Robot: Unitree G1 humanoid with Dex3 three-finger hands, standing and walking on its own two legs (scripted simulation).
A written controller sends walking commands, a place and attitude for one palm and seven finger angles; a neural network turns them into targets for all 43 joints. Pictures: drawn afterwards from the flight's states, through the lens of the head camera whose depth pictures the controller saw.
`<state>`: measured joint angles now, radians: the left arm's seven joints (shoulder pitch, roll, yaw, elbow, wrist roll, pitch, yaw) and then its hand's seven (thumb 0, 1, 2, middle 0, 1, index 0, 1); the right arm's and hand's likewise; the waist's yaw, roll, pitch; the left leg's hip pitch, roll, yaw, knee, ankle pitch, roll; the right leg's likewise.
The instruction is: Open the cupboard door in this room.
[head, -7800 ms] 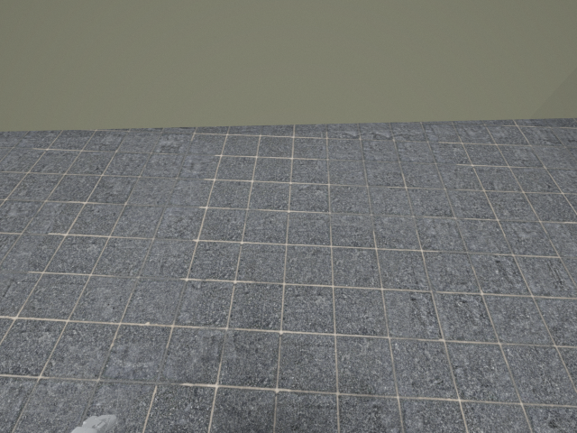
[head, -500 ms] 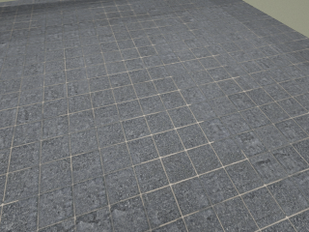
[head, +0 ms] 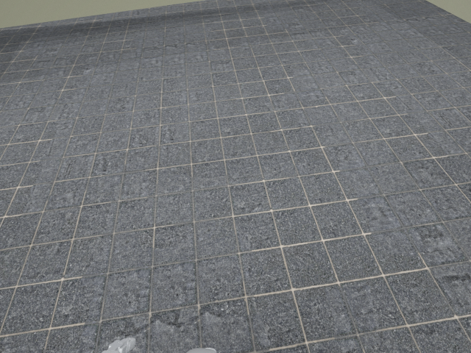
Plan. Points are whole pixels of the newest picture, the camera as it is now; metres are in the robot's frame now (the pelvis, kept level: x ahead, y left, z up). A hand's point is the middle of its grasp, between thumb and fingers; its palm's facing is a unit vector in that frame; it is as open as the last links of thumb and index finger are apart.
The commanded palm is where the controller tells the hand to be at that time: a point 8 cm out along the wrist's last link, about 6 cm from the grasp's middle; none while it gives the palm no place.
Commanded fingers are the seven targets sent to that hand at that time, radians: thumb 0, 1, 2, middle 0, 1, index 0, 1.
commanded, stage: turn or walk to find it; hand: left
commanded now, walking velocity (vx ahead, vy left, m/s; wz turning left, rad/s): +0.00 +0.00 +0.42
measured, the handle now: out of the picture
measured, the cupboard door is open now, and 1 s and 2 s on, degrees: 0 0 0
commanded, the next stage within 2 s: none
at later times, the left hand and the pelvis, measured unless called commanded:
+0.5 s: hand out of the picture -0.02 +0.27 -0.17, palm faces +0.25 -0.94 -0.24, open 7.4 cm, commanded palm none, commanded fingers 0.00 0.90 0.90 -0.20 -0.30 -0.20 -0.30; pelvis -0.02 +0.05 +0.01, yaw +12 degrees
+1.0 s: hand out of the picture -0.03 +0.21 -0.14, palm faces +0.43 -0.86 -0.27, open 7.4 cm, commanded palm none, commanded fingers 0.00 0.90 0.90 -0.20 -0.30 -0.20 -0.30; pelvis -0.03 +0.00 +0.01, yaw +26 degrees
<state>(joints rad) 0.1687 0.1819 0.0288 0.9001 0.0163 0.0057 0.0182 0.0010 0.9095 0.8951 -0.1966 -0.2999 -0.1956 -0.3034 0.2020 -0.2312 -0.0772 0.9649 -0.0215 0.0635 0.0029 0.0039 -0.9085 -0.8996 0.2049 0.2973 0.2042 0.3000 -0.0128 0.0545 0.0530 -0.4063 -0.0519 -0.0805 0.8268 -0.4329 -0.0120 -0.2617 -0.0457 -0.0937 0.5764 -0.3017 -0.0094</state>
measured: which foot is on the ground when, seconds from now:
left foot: up 0.00-0.30, down 0.32-0.80, up 0.82-1.00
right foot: down 0.00-0.32, up 0.34-0.78, down 0.80-1.00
